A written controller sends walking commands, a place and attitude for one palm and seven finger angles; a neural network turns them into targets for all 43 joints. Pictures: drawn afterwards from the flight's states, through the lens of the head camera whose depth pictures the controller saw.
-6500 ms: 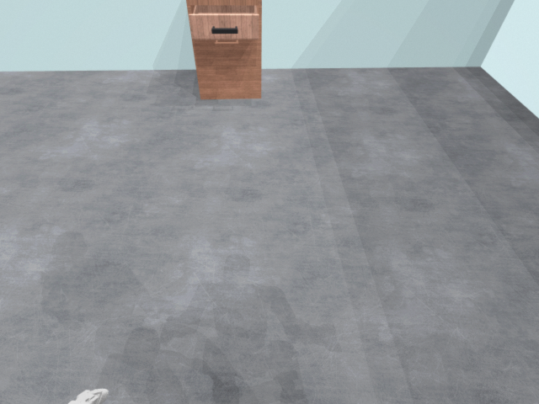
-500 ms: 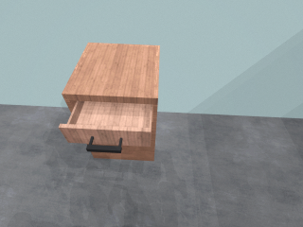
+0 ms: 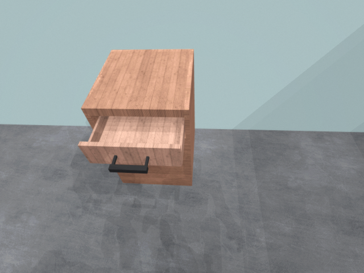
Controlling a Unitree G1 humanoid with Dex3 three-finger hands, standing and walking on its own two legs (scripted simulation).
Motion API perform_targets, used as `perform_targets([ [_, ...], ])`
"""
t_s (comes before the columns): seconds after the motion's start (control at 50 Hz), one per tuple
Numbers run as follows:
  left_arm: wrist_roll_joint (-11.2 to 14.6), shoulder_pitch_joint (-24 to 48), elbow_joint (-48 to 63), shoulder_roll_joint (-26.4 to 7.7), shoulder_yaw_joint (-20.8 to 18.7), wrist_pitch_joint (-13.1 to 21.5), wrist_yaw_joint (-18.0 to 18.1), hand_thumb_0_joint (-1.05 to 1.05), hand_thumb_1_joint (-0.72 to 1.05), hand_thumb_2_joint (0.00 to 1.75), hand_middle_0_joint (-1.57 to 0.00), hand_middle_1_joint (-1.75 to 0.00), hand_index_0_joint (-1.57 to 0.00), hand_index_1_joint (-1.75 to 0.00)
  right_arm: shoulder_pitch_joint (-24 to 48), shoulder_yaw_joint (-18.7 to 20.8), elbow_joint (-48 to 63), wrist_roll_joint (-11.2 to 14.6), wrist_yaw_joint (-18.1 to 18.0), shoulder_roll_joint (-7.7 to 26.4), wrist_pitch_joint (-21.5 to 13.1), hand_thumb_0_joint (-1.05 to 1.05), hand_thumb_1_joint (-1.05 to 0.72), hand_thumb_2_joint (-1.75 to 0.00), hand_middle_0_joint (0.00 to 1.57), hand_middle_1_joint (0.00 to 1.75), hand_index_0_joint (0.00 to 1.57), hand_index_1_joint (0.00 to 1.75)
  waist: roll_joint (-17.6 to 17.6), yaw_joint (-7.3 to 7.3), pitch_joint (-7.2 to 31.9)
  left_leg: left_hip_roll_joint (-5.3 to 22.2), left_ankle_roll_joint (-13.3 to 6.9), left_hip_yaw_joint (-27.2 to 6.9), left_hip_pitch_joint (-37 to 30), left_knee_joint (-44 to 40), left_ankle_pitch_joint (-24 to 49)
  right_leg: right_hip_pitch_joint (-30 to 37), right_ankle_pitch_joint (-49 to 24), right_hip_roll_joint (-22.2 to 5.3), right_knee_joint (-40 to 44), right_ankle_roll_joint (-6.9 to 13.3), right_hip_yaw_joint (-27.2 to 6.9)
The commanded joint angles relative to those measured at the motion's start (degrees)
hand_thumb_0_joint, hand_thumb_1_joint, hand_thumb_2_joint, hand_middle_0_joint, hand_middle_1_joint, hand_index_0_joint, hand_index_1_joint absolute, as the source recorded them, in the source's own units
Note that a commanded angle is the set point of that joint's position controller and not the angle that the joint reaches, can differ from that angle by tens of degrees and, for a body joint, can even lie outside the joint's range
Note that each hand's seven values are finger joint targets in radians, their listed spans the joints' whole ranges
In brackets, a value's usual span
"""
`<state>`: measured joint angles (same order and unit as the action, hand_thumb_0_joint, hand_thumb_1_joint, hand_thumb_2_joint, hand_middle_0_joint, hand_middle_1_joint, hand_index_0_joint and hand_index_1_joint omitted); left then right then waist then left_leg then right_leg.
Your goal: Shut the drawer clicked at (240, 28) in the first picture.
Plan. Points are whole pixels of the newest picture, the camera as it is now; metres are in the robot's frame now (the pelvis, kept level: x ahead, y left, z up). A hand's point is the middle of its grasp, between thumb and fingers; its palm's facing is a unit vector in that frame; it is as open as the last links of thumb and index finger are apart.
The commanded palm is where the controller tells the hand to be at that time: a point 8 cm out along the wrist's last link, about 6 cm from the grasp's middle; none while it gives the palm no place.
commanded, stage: come to a stop and stand still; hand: left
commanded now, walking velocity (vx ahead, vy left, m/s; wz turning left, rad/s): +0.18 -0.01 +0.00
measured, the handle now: (129, 163) +0.50 +0.26 -0.24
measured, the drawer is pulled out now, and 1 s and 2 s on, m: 0.15 0.15 0.15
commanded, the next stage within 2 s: look again from close up in 0.36 s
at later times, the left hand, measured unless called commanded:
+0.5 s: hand out of the picture +0.00 +0.19 -0.18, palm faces -0.02 -0.97 -0.22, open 7.4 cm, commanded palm none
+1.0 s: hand out of the picture +0.00 +0.14 -0.17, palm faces +0.03 -0.98 -0.21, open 7.3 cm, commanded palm none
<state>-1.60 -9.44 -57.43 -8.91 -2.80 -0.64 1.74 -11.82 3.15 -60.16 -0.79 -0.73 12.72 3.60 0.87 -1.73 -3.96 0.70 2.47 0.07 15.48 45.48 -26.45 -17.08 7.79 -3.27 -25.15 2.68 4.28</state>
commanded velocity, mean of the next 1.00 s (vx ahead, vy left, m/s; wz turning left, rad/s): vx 0.05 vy -0.05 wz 0.00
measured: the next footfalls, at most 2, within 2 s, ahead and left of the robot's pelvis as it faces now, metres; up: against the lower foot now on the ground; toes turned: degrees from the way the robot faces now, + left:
left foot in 0.12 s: -0.02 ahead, +0.16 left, +0.00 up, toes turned +0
right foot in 0.50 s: +0.02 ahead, -0.11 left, +0.00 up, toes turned -3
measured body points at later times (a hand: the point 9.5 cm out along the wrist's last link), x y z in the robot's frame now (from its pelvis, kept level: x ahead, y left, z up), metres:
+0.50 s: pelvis -0.02 +0.01 -0.01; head +0.01 -0.01 +0.44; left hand +0.00 +0.24 -0.16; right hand -0.08 -0.19 -0.17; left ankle -0.06 +0.16 -0.74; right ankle -0.02 -0.10 -0.75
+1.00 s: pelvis +0.01 -0.03 -0.01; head +0.02 -0.06 +0.44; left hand +0.00 +0.19 -0.16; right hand +0.03 -0.25 -0.18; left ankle -0.02 +0.10 -0.74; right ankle -0.02 -0.10 -0.74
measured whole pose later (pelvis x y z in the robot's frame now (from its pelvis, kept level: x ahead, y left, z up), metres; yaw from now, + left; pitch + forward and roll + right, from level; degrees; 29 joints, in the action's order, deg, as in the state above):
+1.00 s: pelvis +0.01 -0.03 -0.01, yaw +0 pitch +0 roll +1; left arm -0.6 -17.7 -64.8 -6.6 0.3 1.7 1.9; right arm -15.1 -0.7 -62.2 -1.1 -2.4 10.3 -1.2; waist 2.5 0.2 -0.6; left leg 1.3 0.8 3.2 9.2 26.7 -17.1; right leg -10.2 18.0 1.9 -28.3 3.7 3.4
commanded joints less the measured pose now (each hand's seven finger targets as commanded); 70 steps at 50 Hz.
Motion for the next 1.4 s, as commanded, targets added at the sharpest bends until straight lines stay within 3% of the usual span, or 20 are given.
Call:
perform_targets([
  [0.0,-0.3,-3.3,1.3,-12.7,-2.8,0.1,0.2,0.0,0.9,0.9,-0.2,-0.3,-0.2,-0.3,-5.3,0.1,2.0,-0.1,0.4,1.3,-1.7,0.0,-0.9,-0.9,0.2,0.3,0.2,0.3,-11.0,-0.09,5.8,-0.5,-1.1,2.3,-2.2,-10.6,2.0,5.4,13.9,-11.9,14.4,5.6,-16.1],
  [0.06,0.3,-0.4,0.6,-10.9,-2.0,-0.6,0.0,0.0,0.9,0.9,-0.2,-0.3,-0.2,-0.3,-14.2,-0.5,-1.5,-0.2,0.0,0.5,-2.5,0.0,-0.9,-0.9,0.2,0.3,0.2,0.3,-10.3,4.11,5.3,-1.6,-2.2,4.1,-15.9,-24.2,7.8,-5.7,25.9,-6.6,13.4,-0.1,-11.6],
  [0.12,0.8,0.1,2.3,-4.3,-0.9,-0.9,-0.8,0.0,0.9,0.9,-0.2,-0.3,-0.2,-0.3,-11.4,0.6,1.1,-1.4,-0.9,8.5,-3.1,0.0,-0.9,-0.9,0.2,0.3,0.2,0.3,14.2,4.2,-5.0,19.7,-10.2,-24.6,-0.3,-45.0,-22.2,-14.7,18.1,4.3,-16.6,-3.4,-0.4],
  [0.18,-0.3,-4.4,-0.8,-5.6,-1.8,-0.7,-1.9,0.0,0.9,0.9,-0.2,-0.3,-0.2,-0.3,-3.3,-0.8,2.3,-0.8,-1.4,5.3,-4.1,0.0,-0.9,-0.9,0.2,0.3,0.2,0.3,9.7,-0.18,-5.3,14.9,-8.5,-15.6,5.4,-42.7,-10.5,-11.8,10.8,2.6,-29.8,-2.7,-5.7],
  [0.4,1.0,-3.5,-1.1,-2.8,0.1,0.6,-1.8,0.0,0.9,0.9,-0.2,-0.3,-0.2,-0.3,-13.0,-0.6,-2.1,-1.1,-2.5,4.3,-5.0,0.0,-0.9,-0.9,0.2,0.3,0.2,0.3,9.8,3.87,0.4,15.1,-11.9,-9.3,-10.1,-29.3,31.9,-5.6,17.1,1.6,-11.5,-3.4,-2.1],
  [0.42,1.0,-5.8,-2.1,-2.3,0.1,0.8,-1.7,0.0,0.9,0.9,-0.2,-0.3,-0.2,-0.3,-12.6,-0.5,-2.5,-1.0,-2.5,4.1,-4.9,0.0,-0.9,-0.9,0.2,0.3,0.2,0.3,9.1,2.96,1.4,13.7,-10.8,-8.2,-8.9,-27.4,31.9,-1.7,13.6,2.4,-7.1,-3.2,-1.3],
  [0.44,0.6,-13.4,-7.5,-4.8,1.1,1.9,0.9,0.0,0.9,0.9,-0.2,-0.3,-0.2,-0.3,-3.4,-0.5,-0.1,0.1,-1.3,6.3,-6.0,0.0,-0.9,-0.9,0.2,0.3,0.2,0.3,8.8,-2.53,1.1,12.2,-5.6,-0.3,3.9,-14.3,28.1,7.3,0.6,-3.1,-5.6,-0.2,-7.4],
  [0.46,0.4,-17.3,-5.9,-8.6,0.3,2.5,0.4,0.0,0.9,0.9,-0.2,-0.3,-0.2,-0.3,-2.9,-1.7,3.3,-0.4,-0.4,-1.3,-5.4,0.0,-0.9,-0.9,0.2,0.3,0.2,0.3,-8.2,-3.04,-1.4,2.2,-3.2,2.7,10.6,-7.6,1.6,4.8,7.7,-6.1,6.2,0.2,-16.2],
  [0.5,0.2,-12.8,-4.2,-8.6,0.9,4.0,0.4,0.0,0.9,0.9,-0.2,-0.3,-0.2,-0.3,-9.0,-2.3,3.4,-0.9,0.2,-3.6,-4.8,0.0,-0.9,-0.9,0.2,0.3,0.2,0.3,-13.5,1.83,3.4,1.3,-3.1,2.2,10.1,5.1,-2.7,6.1,1.3,-13.6,10.8,6.1,-21.1],
  [0.52,-0.3,-10.2,-3.1,-8.4,0.7,3.6,0.3,0.0,0.9,0.9,-0.2,-0.3,-0.2,-0.3,-11.0,-2.3,3.6,-0.7,0.5,-4.0,-5.5,0.0,-0.9,-0.9,0.2,0.3,0.2,0.3,-5.8,3.45,7.4,0.4,-2.9,3.4,7.6,2.5,-1.3,10.4,-16.9,-9.1,4.2,6.4,-13.2],
  [0.56,0.4,-10.4,-4.3,-6.0,0.6,4.4,1.4,0.0,0.9,0.9,-0.2,-0.3,-0.2,-0.3,-10.6,-2.4,2.0,0.1,-0.2,-2.5,-5.3,0.0,-0.9,-0.9,0.2,0.3,0.2,0.3,-19.0,3.1,13.2,1.8,-2.7,2.1,7.1,0.4,-0.9,17.0,-36.4,-8.9,-0.9,6.8,-11.5],
  [0.62,1.1,-6.5,-3.2,-5.0,1.2,2.9,1.4,0.0,0.9,0.9,-0.2,-0.3,-0.2,-0.3,-13.3,-2.9,-0.5,0.0,-0.6,-3.5,-5.4,0.0,-0.9,-0.9,0.2,0.3,0.2,0.3,-4.2,4.85,8.5,1.3,-2.3,2.4,-6.0,-17.2,12.7,6.0,-14.6,-6.2,-3.7,4.0,-8.7],
  [0.66,1.5,-7.4,-2.8,-2.9,1.6,1.6,1.0,0.0,0.9,0.9,-0.2,-0.3,-0.2,-0.3,-12.6,-2.6,-0.3,-0.9,-1.0,0.4,-5.6,0.0,-0.9,-0.9,0.2,0.3,0.2,0.3,13.9,2.99,1.4,10.8,-6.2,-7.8,-2.2,-24.6,22.7,0.7,9.1,1.1,-6.9,0.1,-3.9],
  [0.68,1.2,-9.2,-3.5,-2.0,1.9,1.5,0.8,0.0,0.9,0.9,-0.2,-0.3,-0.2,-0.3,-10.5,-2.5,0.5,-0.9,-1.2,1.1,-5.1,0.0,-0.9,-0.9,0.2,0.3,0.2,0.3,14.6,1.53,-1.0,13.5,-8.6,-9.5,1.2,-26.7,21.9,2.0,12.8,1.6,-5.9,-0.6,-2.4],
  [0.74,0.6,-10.1,-4.5,-2.7,2.3,1.9,0.3,0.0,0.9,0.9,-0.2,-0.3,-0.2,-0.3,-6.6,-3.0,1.1,-0.5,-1.2,-0.1,-4.7,0.0,-0.9,-0.9,0.2,0.3,0.2,0.3,6.9,0.87,-7.6,7.5,-6.7,-5.5,5.2,-25.6,11.9,2.0,7.0,0.6,-0.9,0.3,-5.9],
  [0.82,1.0,-10.0,-5.0,-3.7,2.4,3.2,0.3,0.0,0.9,0.9,-0.2,-0.3,-0.2,-0.3,-9.5,-3.1,-0.3,-0.2,-1.5,-0.3,-5.0,0.0,-0.9,-0.9,0.2,0.3,0.2,0.3,-3.7,3.19,-0.2,5.1,-4.5,-1.3,-4.5,-20.8,19.5,3.6,-6.9,-2.8,2.3,1.1,-9.4],
  [1.08,0.9,-13.0,-5.6,-6.1,1.5,3.6,0.6,0.0,0.9,0.9,-0.2,-0.3,-0.2,-0.3,-8.5,-3.4,-2.6,0.1,-1.4,0.0,-4.7,0.0,-0.9,-0.9,0.2,0.3,0.2,0.3,-2.9,1.83,2.3,3.2,-3.0,2.1,-2.8,-19.6,14.4,11.8,-15.3,-5.9,3.7,1.9,-11.8],
  [1.2,0.3,-15.8,-4.9,-7.7,-0.3,3.2,1.1,0.0,0.9,0.9,-0.2,-0.3,-0.2,-0.3,-5.8,-2.8,-0.6,0.0,-1.0,-0.1,-3.8,0.0,-0.9,-0.9,0.2,0.3,0.2,0.3,-6.6,-0.65,-2.1,2.2,-2.6,2.2,9.8,-6.2,-0.7,14.3,-15.8,-15.7,8.6,9.6,-21.3],
  [1.3,0.0,-13.9,-3.1,-8.5,-1.4,3.0,1.1,0.0,0.9,0.9,-0.2,-0.3,-0.2,-0.3,-4.6,-2.2,1.2,0.2,0.0,-0.8,-3.6,0.0,-0.9,-0.9,0.2,0.3,0.2,0.3,-6.3,-0.49,-0.5,1.9,-2.2,1.8,9.8,-4.3,1.9,13.8,-20.9,-15.4,7.1,10.3,-16.1],
  [1.38,0.1,-11.5,-2.2,-9.7,-2.0,2.3,0.7,0.0,0.9,0.9,-0.2,-0.3,-0.2,-0.3,-6.1,-1.8,1.8,0.1,0.5,-1.2,-3.4,0.0,-0.9,-0.9,0.2,0.3,0.2,0.3,-6.9,0.85,-1.1,0.3,-2.0,3.9,1.1,-11.2,10.1,4.6,-5.0,-13.0,6.5,6.9,-12.0],
])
